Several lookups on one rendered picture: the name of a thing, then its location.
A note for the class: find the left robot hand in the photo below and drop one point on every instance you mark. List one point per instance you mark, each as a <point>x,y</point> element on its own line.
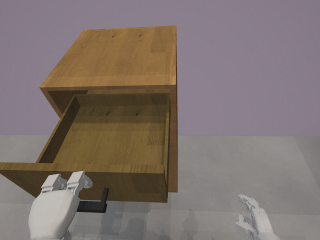
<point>53,210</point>

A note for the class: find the handle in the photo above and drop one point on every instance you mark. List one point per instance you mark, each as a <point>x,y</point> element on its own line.
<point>94,206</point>

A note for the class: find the right robot hand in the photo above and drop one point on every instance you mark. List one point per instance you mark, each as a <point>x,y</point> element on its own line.
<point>249,226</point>

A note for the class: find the drawer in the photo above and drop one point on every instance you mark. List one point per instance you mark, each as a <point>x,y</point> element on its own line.
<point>120,140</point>

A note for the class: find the cabinet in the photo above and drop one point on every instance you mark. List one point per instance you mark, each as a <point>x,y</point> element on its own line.
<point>120,61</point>

